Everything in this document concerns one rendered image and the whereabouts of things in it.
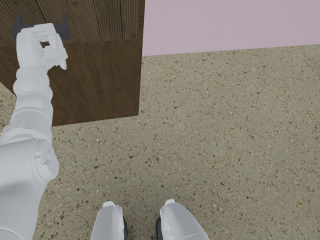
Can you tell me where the drawer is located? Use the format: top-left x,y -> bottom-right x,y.
0,0 -> 139,47

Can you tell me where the cabinet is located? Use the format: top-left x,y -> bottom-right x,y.
0,0 -> 145,127

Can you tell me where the left robot upper arm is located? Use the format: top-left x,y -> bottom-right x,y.
0,138 -> 59,240

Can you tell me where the robot left forearm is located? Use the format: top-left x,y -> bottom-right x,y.
0,66 -> 53,145

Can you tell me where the right robot shin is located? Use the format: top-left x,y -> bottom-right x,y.
161,199 -> 175,240

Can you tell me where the robot left hand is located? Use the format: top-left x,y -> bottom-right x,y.
16,23 -> 68,74

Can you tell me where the handle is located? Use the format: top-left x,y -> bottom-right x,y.
10,13 -> 71,42

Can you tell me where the robot right thigh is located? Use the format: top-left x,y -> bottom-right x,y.
160,202 -> 210,240

